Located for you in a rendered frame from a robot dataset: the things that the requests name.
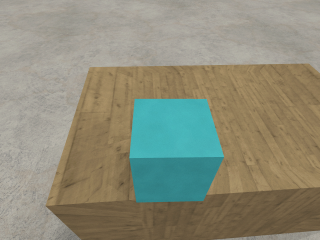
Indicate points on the pedestal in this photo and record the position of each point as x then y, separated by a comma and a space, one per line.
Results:
267, 118

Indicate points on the carton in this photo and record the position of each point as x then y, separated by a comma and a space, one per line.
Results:
175, 151

